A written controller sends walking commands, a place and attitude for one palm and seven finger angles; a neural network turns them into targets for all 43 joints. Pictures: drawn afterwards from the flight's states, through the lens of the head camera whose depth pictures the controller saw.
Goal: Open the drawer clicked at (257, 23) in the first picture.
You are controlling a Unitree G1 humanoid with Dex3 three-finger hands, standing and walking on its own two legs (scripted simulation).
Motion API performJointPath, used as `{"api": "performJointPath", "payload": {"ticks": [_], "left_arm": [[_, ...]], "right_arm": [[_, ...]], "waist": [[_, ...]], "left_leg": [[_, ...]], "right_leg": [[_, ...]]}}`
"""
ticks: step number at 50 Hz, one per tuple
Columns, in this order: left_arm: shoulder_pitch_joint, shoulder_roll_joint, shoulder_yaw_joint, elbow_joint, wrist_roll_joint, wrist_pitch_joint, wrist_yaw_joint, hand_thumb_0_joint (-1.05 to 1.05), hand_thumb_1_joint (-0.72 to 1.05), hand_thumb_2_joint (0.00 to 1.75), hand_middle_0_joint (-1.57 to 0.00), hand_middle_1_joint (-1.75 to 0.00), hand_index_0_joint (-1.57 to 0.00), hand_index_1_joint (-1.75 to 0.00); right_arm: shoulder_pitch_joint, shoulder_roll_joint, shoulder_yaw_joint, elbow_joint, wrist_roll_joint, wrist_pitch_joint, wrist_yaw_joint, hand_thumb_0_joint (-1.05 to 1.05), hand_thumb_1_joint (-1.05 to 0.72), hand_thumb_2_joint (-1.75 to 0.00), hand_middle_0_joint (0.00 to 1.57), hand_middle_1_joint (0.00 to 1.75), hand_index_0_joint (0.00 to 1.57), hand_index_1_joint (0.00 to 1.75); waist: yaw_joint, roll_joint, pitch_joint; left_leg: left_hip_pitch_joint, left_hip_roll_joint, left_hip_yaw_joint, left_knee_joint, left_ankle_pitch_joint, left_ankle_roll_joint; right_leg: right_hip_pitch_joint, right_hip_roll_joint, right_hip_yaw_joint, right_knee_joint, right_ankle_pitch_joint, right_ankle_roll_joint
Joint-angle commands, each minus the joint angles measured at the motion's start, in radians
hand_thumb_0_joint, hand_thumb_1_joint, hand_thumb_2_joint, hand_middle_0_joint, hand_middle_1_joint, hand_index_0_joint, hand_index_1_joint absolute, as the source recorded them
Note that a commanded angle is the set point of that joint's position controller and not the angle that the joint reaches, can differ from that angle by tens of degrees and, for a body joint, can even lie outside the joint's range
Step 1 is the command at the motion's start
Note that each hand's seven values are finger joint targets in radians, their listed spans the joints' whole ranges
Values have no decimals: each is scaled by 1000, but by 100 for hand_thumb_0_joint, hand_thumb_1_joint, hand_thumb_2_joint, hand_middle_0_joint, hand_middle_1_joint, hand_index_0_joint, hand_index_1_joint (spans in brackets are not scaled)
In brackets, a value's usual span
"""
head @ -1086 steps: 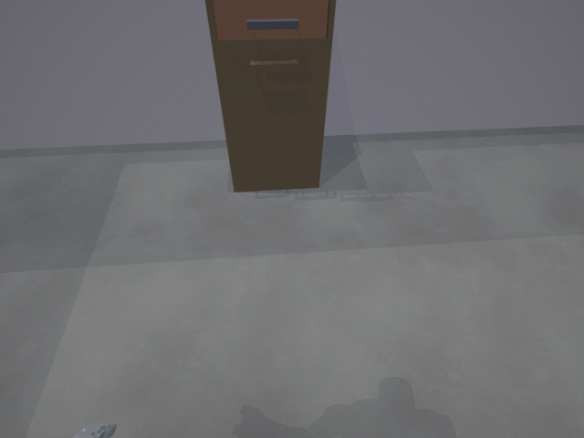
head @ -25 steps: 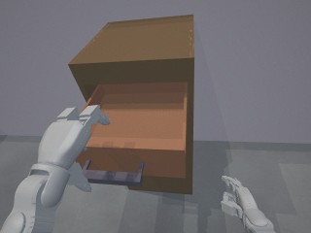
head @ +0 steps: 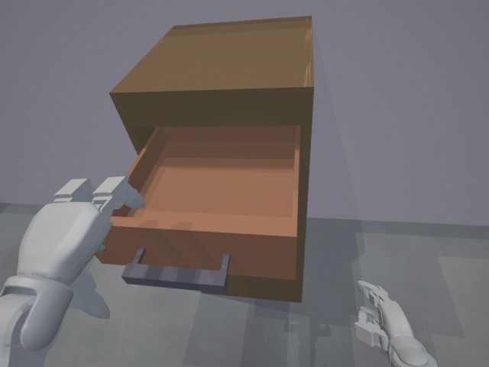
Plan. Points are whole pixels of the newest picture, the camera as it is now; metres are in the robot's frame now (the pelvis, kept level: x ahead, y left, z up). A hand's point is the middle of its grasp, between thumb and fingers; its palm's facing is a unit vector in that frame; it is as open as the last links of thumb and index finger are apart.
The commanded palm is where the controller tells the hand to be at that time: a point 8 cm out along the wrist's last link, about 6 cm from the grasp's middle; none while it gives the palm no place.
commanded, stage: draw the hand back to the body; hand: left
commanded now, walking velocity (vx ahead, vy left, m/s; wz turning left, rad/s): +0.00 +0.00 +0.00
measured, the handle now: (179, 266) +0.26 +0.17 +0.04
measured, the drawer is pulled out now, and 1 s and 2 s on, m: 0.28 0.28 0.28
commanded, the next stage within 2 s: step back with the hand held close in 1.08 s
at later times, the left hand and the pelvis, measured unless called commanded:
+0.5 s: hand (106, 212) +0.23 +0.20 +0.22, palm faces +0.33 -0.87 -0.37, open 12.0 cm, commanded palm +0.17 +0.26 +0.23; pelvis +0.03 +0.00 +0.00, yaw -2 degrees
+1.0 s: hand (92, 211) +0.23 +0.22 +0.22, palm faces +0.42 -0.80 -0.42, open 7.8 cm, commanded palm +0.18 +0.27 +0.23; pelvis +0.04 -0.01 +0.00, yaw -1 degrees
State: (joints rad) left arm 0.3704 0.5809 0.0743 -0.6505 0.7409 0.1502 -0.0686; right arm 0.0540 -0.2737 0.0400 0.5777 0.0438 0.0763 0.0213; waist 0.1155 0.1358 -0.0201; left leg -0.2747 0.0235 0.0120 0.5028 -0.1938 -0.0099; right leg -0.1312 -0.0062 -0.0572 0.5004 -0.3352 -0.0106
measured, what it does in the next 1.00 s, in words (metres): stands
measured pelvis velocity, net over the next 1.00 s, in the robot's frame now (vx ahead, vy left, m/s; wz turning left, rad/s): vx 0.04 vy -0.01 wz -0.02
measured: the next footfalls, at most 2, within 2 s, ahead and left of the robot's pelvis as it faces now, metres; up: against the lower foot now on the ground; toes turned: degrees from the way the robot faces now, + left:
none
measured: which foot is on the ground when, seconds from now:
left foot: down 0.00-1.00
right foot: down 0.00-1.00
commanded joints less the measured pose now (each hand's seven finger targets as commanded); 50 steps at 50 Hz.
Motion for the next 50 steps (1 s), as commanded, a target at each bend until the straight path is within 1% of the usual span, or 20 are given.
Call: {"api": "performJointPath", "payload": {"ticks": [1,4,5,6,7,8,9,10,12,14,15,17,21,22,25,29,34,39,44,50], "left_arm": [[-96,185,183,-135,12,-7,53,0,-50,30,-30,-120,-30,-120],[-115,237,229,-183,-11,-7,53,0,-50,30,-30,-120,-30,-120],[-222,-207,155,-276,-702,-159,92,0,-47,32,-30,-118,-30,-118],[-74,-72,243,-156,-715,-213,132,0,-43,33,-29,-115,-29,-115],[4,-91,279,-180,-774,-248,148,0,-40,34,-29,-113,-29,-113],[-53,-68,287,-267,-793,-279,160,0,-36,36,-29,-111,-29,-111],[-59,-7,355,-267,-811,-301,180,0,-32,37,-29,-109,-29,-109],[-67,-66,316,-265,-805,-322,185,0,-29,39,-29,-107,-29,-107],[-2,-99,307,-188,-812,-329,191,0,-22,42,-28,-102,-28,-102],[-12,-95,313,-176,-816,-335,190,0,-15,45,-27,-98,-27,-98],[3,-129,282,-157,-816,-336,186,0,-12,47,-27,-95,-27,-95],[-1,-122,282,-187,-817,-344,184,0,-5,50,-27,-91,-27,-91],[48,-89,318,-232,-824,-351,183,0,9,55,-26,-82,-26,-82],[67,-90,323,-228,-823,-352,184,0,13,57,-25,-80,-25,-80],[95,-69,360,-215,-823,-352,189,0,23,62,-25,-73,-25,-73],[85,-55,393,-189,-832,-343,191,0,37,68,-24,-64,-24,-64],[78,-45,407,-170,-831,-336,193,0,55,75,-22,-52,-22,-52],[66,-22,436,-168,-835,-328,197,0,73,82,-21,-41,-21,-41],[45,-39,414,-166,-836,-318,194,0,90,90,-20,-30,-20,-30],[67,-48,414,-128,-836,-313,193,0,90,90,-20,-30,-20,-30]], "right_arm": [[-199,-57,-21,-187,0,-57,-5,0,-90,-90,20,30,20,30],[-229,-68,-24,-199,9,-61,-11,0,-90,-90,20,30,20,30],[-113,24,-18,-241,-1,-143,-38,0,-90,-90,20,30,20,30],[-84,-11,-21,-203,-13,-186,-58,0,-90,-90,20,30,20,30],[-74,-19,-23,-191,-24,-197,-74,0,-90,-90,20,30,20,30],[-84,-19,-21,-191,-22,-216,-82,0,-90,-90,20,30,20,30],[-82,-30,-26,-169,-28,-238,-92,0,-90,-90,20,30,20,30],[-71,-9,-17,-168,-38,-249,-96,0,-90,-90,20,30,20,30],[-47,-9,-20,-149,-36,-257,-99,0,-90,-90,20,30,20,30],[-49,-14,-24,-142,-34,-263,-98,0,-90,-90,20,30,20,30],[-38,-15,-22,-137,-37,-258,-95,0,-90,-90,20,30,20,30],[-35,-21,-30,-141,-37,-260,-92,0,-90,-90,20,30,20,30],[-37,-26,-41,-148,-32,-266,-86,0,-90,-90,20,30,20,30],[-34,-28,-44,-142,-33,-264,-86,0,-90,-90,20,30,20,30],[-21,-31,-51,-132,-31,-260,-85,0,-90,-90,20,30,20,30],[-24,-32,-62,-131,-20,-244,-90,0,-90,-90,20,30,20,30],[-24,-35,-66,-129,-17,-233,-92,0,-90,-90,20,30,20,30],[-25,-37,-67,-130,-18,-225,-93,0,-90,-90,20,30,20,30],[-30,-35,-62,-133,-18,-220,-90,0,-90,-90,20,30,20,30],[-24,-32,-62,-132,-22,-207,-91,0,-90,-90,20,30,20,30]], "waist": [[1,-111,-100],[1,-75,-129],[-111,-204,-58],[-85,-253,-41],[-67,-228,-45],[-64,-179,-73],[-60,-164,-69],[-53,-121,-94],[-54,-82,-31],[-52,-48,8],[-57,-26,18],[-54,-18,-18],[-46,-85,-72],[-48,-60,-75],[-51,-70,-84],[-55,-114,-84],[-54,-84,-89],[-50,-98,-103],[-56,-103,-88],[-56,-110,-68]], "left_leg": [[142,-25,11,-30,132,23],[146,-22,11,-25,122,23],[265,-5,11,-20,35,53],[261,23,3,-32,-4,45],[248,11,7,-50,5,42],[251,9,8,-56,11,39],[241,15,10,-53,-4,32],[236,1,12,-60,15,36],[225,7,20,-65,48,32],[207,12,13,-71,67,26],[205,10,14,-77,74,27],[225,12,15,-75,106,28],[232,16,9,-67,175,29],[237,14,19,-59,185,30],[235,12,21,-47,224,28],[237,15,25,-40,246,26],[246,13,26,-38,258,27],[250,10,26,-36,275,28],[248,7,26,-34,275,30],[242,5,30,-30,249,31]], "right_leg": [[-121,3,1,-103,199,15],[-103,6,10,-93,216,11],[-149,27,-14,-123,189,-1],[-165,17,-5,-124,131,2],[-137,12,-12,-145,141,3],[-118,-5,0,-145,145,9],[-112,-4,12,-146,129,8],[-92,-7,8,-147,144,3],[-102,-9,8,-155,177,1],[-94,-10,13,-163,188,-5],[-95,-9,6,-164,198,-4],[-76,-9,8,-155,224,-6],[-38,-8,4,-135,304,-5],[-45,-7,5,-136,323,-5],[-41,-5,0,-131,374,-4],[-41,-6,-1,-128,415,1],[-46,-9,0,-123,420,2],[-35,-9,1,-121,451,3],[-41,-10,-2,-124,464,7],[-53,-10,-4,-132,463,10]]}}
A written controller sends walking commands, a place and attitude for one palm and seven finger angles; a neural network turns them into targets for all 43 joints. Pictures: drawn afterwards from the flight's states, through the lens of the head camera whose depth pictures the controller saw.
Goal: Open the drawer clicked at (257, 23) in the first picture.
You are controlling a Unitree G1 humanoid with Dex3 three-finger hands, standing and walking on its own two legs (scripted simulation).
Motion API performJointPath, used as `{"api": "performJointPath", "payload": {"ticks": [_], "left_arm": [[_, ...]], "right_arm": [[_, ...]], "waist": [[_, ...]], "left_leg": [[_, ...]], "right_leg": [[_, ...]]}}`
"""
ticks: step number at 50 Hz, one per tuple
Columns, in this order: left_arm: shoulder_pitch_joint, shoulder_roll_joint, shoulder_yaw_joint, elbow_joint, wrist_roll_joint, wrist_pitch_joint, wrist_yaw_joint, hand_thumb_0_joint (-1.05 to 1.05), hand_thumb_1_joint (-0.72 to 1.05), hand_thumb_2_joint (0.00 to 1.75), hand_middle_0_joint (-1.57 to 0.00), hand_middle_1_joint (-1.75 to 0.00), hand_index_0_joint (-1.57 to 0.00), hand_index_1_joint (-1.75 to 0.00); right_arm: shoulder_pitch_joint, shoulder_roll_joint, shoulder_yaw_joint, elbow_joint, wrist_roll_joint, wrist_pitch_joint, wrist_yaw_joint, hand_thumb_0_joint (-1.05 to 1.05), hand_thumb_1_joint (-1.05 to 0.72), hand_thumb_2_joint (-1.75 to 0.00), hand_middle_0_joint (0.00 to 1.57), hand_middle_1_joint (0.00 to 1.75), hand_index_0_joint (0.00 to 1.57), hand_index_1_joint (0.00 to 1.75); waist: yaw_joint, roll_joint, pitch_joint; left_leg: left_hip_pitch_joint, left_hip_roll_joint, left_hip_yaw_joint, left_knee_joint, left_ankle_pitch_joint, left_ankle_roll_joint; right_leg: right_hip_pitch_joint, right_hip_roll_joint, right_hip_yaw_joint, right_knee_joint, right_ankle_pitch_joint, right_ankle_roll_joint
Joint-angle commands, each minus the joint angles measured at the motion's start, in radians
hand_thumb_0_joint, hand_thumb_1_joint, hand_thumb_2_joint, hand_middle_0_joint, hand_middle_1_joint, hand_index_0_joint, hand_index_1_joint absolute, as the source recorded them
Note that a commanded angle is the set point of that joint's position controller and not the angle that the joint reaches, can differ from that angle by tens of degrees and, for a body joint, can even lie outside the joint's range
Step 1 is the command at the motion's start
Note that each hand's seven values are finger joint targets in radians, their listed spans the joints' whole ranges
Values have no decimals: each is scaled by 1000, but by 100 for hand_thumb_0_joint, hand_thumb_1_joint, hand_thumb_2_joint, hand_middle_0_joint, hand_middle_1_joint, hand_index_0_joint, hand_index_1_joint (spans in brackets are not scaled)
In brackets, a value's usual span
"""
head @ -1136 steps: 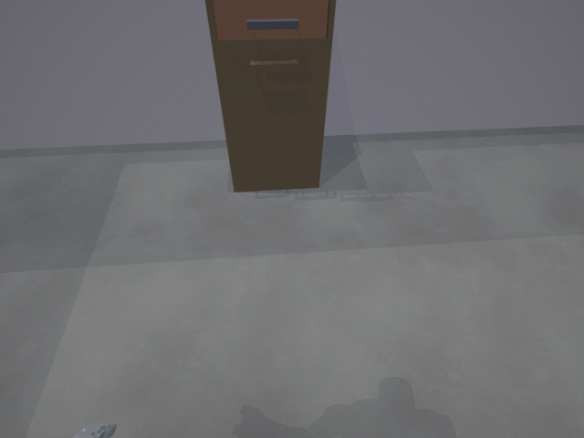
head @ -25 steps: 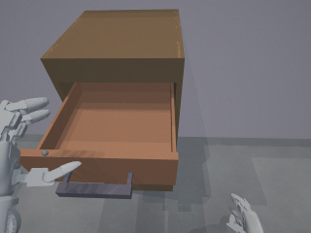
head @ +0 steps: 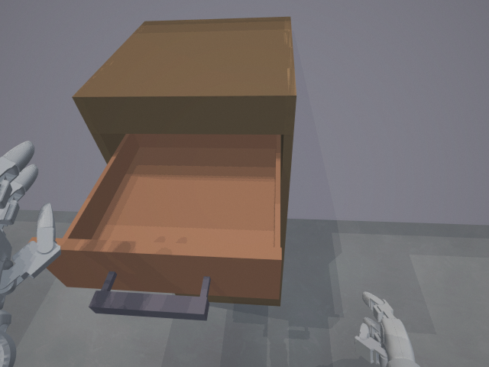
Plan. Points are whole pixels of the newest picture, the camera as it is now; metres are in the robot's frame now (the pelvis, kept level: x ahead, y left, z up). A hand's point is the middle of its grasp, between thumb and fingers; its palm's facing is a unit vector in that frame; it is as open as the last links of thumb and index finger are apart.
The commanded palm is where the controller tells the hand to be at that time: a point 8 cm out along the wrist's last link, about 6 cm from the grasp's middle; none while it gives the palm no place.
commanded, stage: draw the hand back to the body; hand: left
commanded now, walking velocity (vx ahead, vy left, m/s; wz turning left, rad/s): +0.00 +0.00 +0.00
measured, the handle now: (154, 292) +0.22 +0.18 +0.04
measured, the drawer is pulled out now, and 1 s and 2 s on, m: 0.28 0.28 0.28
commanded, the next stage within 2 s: step back with the hand held close in 0.08 s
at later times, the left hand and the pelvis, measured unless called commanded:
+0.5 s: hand (40, 265) +0.16 +0.24 +0.20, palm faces +0.30 -0.78 -0.54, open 7.4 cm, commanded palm +0.09 +0.29 +0.23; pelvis -0.04 +0.01 +0.00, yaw +0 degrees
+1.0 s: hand out of the picture +0.07 +0.26 +0.22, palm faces +0.44 -0.79 -0.42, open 7.4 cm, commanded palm +0.00 +0.31 +0.23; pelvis -0.13 +0.03 -0.02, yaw +1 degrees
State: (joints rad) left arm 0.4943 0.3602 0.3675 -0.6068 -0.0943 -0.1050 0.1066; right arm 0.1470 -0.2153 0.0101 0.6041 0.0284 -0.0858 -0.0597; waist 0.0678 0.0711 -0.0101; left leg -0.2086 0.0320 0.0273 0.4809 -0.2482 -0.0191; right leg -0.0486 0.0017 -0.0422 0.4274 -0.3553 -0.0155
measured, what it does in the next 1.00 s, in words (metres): shifts its weight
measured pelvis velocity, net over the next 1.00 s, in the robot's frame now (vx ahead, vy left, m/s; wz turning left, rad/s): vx -0.13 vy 0.03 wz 0.02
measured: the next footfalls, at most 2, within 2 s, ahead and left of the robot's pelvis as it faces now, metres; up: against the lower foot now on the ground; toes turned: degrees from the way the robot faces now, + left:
right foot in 1.24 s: -0.17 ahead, -0.10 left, +0.00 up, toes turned -2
left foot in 1.46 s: -0.14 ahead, +0.14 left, +0.00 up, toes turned +0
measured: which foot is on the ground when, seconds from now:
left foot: down 0.00-1.00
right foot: down 0.00-1.00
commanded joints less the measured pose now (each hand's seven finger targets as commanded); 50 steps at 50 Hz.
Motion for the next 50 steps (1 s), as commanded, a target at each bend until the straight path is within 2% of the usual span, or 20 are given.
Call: {"api": "performJointPath", "payload": {"ticks": [1,4,9,10,11,13,15,22,26,37,39,40,42,43,44,45,46,48,49,50], "left_arm": [[-72,176,117,-194,-4,-56,16,0,90,90,-20,-30,-20,-30],[-81,193,132,-211,-2,-63,17,0,90,90,-20,-30,-20,-30],[-78,184,126,-201,-5,-65,16,0,90,90,-20,-30,-20,-30],[-214,348,276,-269,7,-105,19,0,90,90,-20,-30,-20,-30],[-130,265,215,-154,11,-108,6,0,90,90,-20,-30,-20,-30],[-56,215,171,-139,16,-109,-10,0,90,90,-20,-30,-20,-30],[5,221,186,-160,16,-121,-10,0,90,90,-20,-30,-20,-30],[96,270,245,-279,6,-131,11,0,90,90,-20,-30,-20,-30],[129,289,275,-308,3,-148,26,0,90,90,-20,-30,-20,-30],[56,263,274,-296,20,-190,43,0,90,90,-20,-30,-20,-30],[28,283,287,-299,25,-192,47,0,90,90,-20,-30,-20,-30],[24,256,263,-289,22,-192,46,0,90,90,-20,-30,-20,-30],[-2,263,259,-284,22,-191,49,0,90,90,-20,-30,-20,-30],[-15,255,241,-283,21,-191,52,0,90,90,-20,-30,-20,-30],[-23,283,257,-284,21,-188,62,0,90,90,-20,-30,-20,-30],[-33,241,210,-286,21,-184,66,0,90,90,-20,-30,-20,-30],[-49,245,215,-287,25,-177,69,0,90,90,-20,-30,-20,-30],[-68,262,228,-293,25,-171,69,0,90,90,-20,-30,-20,-30],[-73,299,260,-309,30,-175,75,0,90,90,-20,-30,-20,-30],[-45,271,251,-305,30,-185,74,0,90,90,-20,-30,-20,-30]], "right_arm": [[-122,-89,-31,-169,-1,-45,-9,0,-90,-90,20,30,20,30],[-133,-90,-32,-165,-3,-48,-11,0,-90,-90,20,30,20,30],[-131,-91,-35,-164,-1,-45,-9,0,-90,-90,20,30,20,30],[-73,-118,-34,-183,-3,-26,-8,0,-90,-90,20,30,20,30],[-69,-91,-29,-154,-3,-10,-9,0,-90,-90,20,30,20,30],[-74,-106,-37,-182,3,8,-6,0,-90,-90,20,30,20,30],[-78,-111,-42,-195,2,16,-6,0,-90,-90,20,30,20,30],[-76,-112,-60,-236,10,47,-3,0,-90,-90,20,30,20,30],[-71,-113,-67,-236,7,32,-7,0,-90,-90,20,30,20,30],[-34,-134,-63,-222,3,-52,-1,0,-90,-90,20,30,20,30],[-30,-139,-67,-215,1,-61,-2,0,-90,-90,20,30,20,30],[-21,-131,-62,-213,1,-63,1,0,-90,-90,20,30,20,30],[-21,-123,-63,-209,-2,-66,4,0,-90,-90,20,30,20,30],[-14,-120,-65,-195,-2,-66,5,0,-90,-90,20,30,20,30],[-5,-127,-72,-166,-6,-63,1,0,-90,-90,20,30,20,30],[-1,-108,-60,-149,-10,-61,4,0,-90,-90,20,30,20,30],[-14,-104,-56,-146,-13,-60,5,0,-90,-90,20,30,20,30],[-34,-107,-51,-156,-13,-55,1,0,-90,-90,20,30,20,30],[-57,-126,-56,-168,-15,-53,-6,0,-90,-90,20,30,20,30],[-55,-126,-52,-185,-12,-56,-6,0,-90,-90,20,30,20,30]], "waist": [[-7,-51,-87],[-2,-12,-95],[-5,-40,-85],[-54,-62,-2],[-64,-129,-23],[-68,-142,-66],[-64,-65,-127],[-65,-43,-170],[-62,9,-167],[-72,97,-74],[-72,72,-67],[-77,44,-57],[-81,-60,-34],[-88,-125,-25],[-94,-164,-42],[-101,-206,-56],[-101,-226,-61],[-100,-148,-20],[-90,-29,1],[-84,125,-21]], "left_leg": [[177,0,11,-15,302,39],[176,-5,15,-10,296,39],[169,-4,12,-12,283,40],[105,20,-5,49,294,61],[91,17,-11,79,311,61],[73,17,-5,101,372,62],[91,29,-7,78,441,62],[41,71,-45,38,466,53],[-31,98,-86,-12,332,59],[-352,147,-162,-155,-309,84],[-364,142,-155,-140,-350,80],[-363,129,-150,-116,-357,76],[-275,71,-99,9,-317,48],[-177,26,-67,142,-262,26],[-57,-10,-27,291,-198,8],[-35,-24,-23,355,-158,8],[-31,-21,-33,333,-122,11],[-59,20,-84,138,-131,26],[-131,86,-166,-13,-148,54],[-261,188,-283,-157,-228,93]], "right_leg": [[-127,-21,-15,-53,476,14],[-119,-22,-8,-58,478,11],[-123,-21,-8,-66,471,13],[-225,-77,71,-112,577,23],[-196,-96,50,-99,646,27],[-154,-108,47,-62,742,34],[-136,-102,36,-29,696,33],[-148,-76,26,16,478,23],[-155,-54,24,39,314,22],[-123,-3,18,158,0,20],[-144,-6,34,147,-52,15],[-171,-14,42,123,-81,11],[-323,-72,116,-12,-207,-17],[-447,-131,178,-103,-259,-47],[-554,-204,242,-166,-250,-86],[-550,-258,229,-157,-153,-104],[-522,-260,198,-124,-47,-101],[-485,-196,124,-32,-12,-57],[-439,-118,91,53,-31,-17],[-332,-32,32,215,-66,15]]}}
